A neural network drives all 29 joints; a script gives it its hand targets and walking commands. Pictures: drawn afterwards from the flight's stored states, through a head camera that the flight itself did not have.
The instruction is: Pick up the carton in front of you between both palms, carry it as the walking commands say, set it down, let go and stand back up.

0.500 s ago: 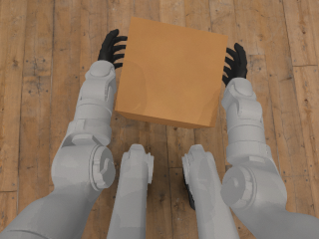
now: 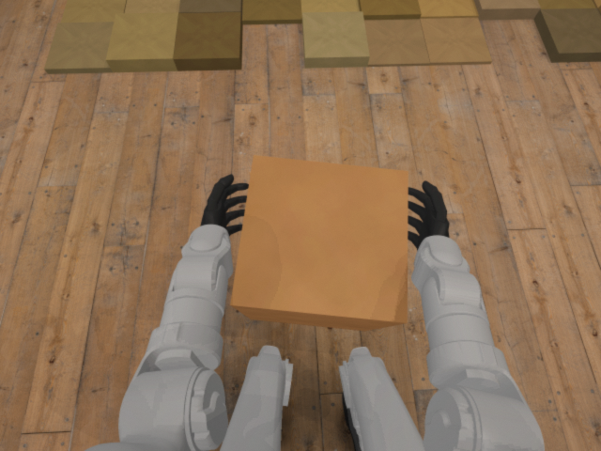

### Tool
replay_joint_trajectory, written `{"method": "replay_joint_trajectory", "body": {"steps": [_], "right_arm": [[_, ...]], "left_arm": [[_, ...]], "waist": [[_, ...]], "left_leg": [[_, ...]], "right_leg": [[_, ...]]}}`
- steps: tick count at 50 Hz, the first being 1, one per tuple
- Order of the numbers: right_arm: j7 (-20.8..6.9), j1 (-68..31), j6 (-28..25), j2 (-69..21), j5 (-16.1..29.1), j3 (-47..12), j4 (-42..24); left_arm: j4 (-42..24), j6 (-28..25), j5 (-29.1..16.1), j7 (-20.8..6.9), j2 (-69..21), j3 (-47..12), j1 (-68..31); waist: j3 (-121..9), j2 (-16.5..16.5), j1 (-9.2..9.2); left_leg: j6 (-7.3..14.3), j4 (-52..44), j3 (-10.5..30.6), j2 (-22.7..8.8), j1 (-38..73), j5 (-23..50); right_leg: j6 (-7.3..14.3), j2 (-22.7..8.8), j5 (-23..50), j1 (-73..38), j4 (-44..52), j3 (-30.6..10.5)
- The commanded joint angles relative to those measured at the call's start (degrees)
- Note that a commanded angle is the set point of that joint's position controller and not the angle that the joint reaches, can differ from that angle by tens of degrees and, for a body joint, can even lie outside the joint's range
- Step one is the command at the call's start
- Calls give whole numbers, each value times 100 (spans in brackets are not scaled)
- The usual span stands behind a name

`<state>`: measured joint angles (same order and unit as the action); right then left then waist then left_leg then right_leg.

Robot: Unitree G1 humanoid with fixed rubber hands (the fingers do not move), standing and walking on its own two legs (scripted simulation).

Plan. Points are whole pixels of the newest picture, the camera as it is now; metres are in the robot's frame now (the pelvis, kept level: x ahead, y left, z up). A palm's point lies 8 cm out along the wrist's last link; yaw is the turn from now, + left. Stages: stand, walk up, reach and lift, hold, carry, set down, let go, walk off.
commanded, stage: reach and lift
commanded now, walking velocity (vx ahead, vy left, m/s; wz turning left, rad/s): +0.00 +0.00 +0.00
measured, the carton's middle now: (317, 256) +0.39 +0.00 -0.12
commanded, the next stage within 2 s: hold in 1.72 s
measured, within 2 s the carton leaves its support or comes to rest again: neither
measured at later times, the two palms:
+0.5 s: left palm (182, 213) +0.36 +0.15 +0.11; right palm (492, 211) +0.36 -0.15 +0.11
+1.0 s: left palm (152, 205) +0.33 +0.14 +0.18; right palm (546, 189) +0.34 -0.15 +0.19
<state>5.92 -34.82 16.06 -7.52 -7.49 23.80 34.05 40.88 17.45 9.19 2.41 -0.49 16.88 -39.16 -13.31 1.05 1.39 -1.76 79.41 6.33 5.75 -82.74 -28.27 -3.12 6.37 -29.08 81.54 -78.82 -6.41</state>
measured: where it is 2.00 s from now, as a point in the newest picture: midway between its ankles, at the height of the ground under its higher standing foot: (313, 440)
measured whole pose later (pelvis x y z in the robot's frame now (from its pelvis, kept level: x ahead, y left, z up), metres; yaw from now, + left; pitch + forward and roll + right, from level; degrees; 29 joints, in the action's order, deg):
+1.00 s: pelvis +0.04 -0.01 +0.16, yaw +1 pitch -3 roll +0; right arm 0.3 -19.9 34.1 -10.0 -17.8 18.6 24.5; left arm 23.8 35.5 17.6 0.7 -9.3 17.0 -18.2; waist -1.0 0.4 0.2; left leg -0.8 27.1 8.3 2.8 -11.0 -12.5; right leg -0.5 3.0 -13.3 10.5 -27.4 -8.2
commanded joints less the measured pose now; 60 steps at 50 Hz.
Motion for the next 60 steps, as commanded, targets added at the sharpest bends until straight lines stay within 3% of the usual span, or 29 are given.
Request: {"method": "replay_joint_trajectory", "body": {"steps": [1, 17, 30, 34, 42, 49, 60], "right_arm": [[-1420, -3109, 39, -5842, 565, -3474, 385], [-1555, -1377, 89, -5826, 344, -3790, 186], [-1765, -395, 1046, -5922, 507, -4265, -563], [-1838, -247, 1438, -5849, 513, -4222, -799], [-2007, -759, 1793, -5757, 227, -3508, -473], [-2065, -1324, 1763, -5894, 281, -3593, -572], [-2082, -1131, 1839, -5738, 268, -3636, -745]], "left_arm": [[-168, -191, -733, -1281, -6300, -2943, -2872], [-727, -167, -643, -1272, -6347, -3301, -1301], [-1681, 790, -811, -1462, -6327, -3666, -409], [-2027, 1199, -815, -1501, -6212, -3664, -322], [-1737, 1574, -547, -1676, -6157, -3014, -870], [-1847, 1548, -617, -1712, -6345, -3123, -1442], [-2005, 1661, -632, -1647, -6345, -3212, -1189]], "waist": [[-3701, -294, -51], [-2473, -239, -73], [-1184, -65, -98], [-571, -45, -108], [396, -44, -110], [-64, -85, -123], [-189, -133, -112]], "left_leg": [[81, -1404, -479, 304, 3275, 1435], [114, -3405, -136, 121, 5485, 2467], [115, -5021, -93, -20, 7203, 3124], [118, -5473, -114, -43, 7528, 2909], [184, -5748, -219, -81, 7436, 1626], [169, -5684, -260, -76, 7587, 1676], [85, -5817, -233, -84, 7894, 2158]], "right_leg": [[107, 344, 1253, -2225, 1337, 600], [211, 97, 2358, -4741, 3337, 201], [209, -113, 3230, -6853, 5013, 83], [199, -166, 3093, -7196, 5456, 75], [282, -206, 1723, -7049, 5777, 154], [274, -192, 1766, -7229, 5690, 216], [256, -123, 2175, -7430, 5762, 255]]}}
